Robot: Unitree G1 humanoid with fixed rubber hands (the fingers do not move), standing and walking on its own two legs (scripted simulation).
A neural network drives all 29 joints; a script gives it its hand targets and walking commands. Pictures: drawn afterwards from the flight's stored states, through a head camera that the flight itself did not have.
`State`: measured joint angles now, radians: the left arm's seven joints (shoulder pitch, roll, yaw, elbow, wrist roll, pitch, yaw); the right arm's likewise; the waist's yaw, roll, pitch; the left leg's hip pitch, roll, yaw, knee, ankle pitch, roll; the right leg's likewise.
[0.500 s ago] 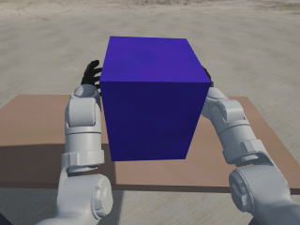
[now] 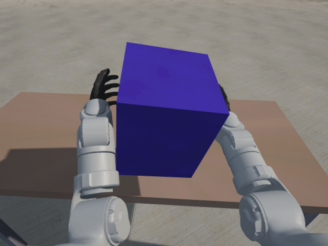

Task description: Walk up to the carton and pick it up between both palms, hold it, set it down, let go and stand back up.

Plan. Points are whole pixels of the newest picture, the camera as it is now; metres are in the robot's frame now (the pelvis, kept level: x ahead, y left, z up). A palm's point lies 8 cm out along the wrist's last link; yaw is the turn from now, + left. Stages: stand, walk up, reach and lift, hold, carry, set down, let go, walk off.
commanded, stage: set down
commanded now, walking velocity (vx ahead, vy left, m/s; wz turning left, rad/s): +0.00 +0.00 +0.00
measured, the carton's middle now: (161, 115) +0.39 +0.01 +0.18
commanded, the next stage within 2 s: none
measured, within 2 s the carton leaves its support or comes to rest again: neither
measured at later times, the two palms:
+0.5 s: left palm (110, 110) +0.38 +0.14 +0.20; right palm (223, 117) +0.39 -0.15 +0.16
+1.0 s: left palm (115, 121) +0.38 +0.13 +0.17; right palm (223, 122) +0.40 -0.16 +0.13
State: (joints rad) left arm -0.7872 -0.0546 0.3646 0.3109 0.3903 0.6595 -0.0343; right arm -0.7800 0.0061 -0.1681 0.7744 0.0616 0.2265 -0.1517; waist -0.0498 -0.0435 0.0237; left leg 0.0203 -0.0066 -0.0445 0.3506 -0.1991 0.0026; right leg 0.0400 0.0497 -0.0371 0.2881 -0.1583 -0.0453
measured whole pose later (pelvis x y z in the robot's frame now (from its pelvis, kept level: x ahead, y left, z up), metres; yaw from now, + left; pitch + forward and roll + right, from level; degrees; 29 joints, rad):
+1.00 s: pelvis +0.00 -0.03 +0.00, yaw +0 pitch -4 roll +0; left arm -0.71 -0.09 0.29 0.37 0.31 0.53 0.09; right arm -0.75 -0.05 -0.17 0.87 0.02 0.09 -0.09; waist 0.01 -0.04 0.02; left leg -0.09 0.02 -0.05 0.35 -0.19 -0.04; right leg -0.09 0.07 -0.07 0.33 -0.18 -0.08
